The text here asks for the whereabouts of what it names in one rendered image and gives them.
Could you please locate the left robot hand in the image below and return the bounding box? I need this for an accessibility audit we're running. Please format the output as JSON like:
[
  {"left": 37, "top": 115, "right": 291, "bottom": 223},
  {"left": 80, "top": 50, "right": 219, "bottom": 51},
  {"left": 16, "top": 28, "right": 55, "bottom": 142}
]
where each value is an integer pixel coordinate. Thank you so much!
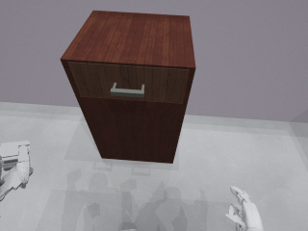
[{"left": 0, "top": 141, "right": 34, "bottom": 202}]

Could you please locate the right robot hand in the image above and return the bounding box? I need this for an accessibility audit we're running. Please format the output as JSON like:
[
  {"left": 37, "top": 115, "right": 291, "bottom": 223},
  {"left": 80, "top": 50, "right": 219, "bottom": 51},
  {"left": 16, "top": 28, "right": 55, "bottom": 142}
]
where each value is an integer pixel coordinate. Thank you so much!
[{"left": 225, "top": 186, "right": 265, "bottom": 231}]

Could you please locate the cabinet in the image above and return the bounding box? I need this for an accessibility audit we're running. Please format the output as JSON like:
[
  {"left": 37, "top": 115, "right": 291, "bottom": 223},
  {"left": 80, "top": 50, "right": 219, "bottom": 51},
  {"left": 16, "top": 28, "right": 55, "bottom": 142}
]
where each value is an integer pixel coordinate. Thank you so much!
[{"left": 60, "top": 11, "right": 196, "bottom": 164}]

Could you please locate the handle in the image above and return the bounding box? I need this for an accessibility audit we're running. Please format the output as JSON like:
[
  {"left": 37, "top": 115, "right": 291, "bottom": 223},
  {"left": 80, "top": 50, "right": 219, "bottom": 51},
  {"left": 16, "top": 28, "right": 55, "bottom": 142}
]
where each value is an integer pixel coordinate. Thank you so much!
[{"left": 110, "top": 82, "right": 145, "bottom": 98}]

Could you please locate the drawer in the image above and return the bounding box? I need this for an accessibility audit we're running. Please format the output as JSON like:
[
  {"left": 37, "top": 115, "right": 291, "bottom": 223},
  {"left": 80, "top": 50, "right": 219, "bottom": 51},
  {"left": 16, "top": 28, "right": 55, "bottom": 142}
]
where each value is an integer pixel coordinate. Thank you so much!
[{"left": 67, "top": 62, "right": 189, "bottom": 103}]

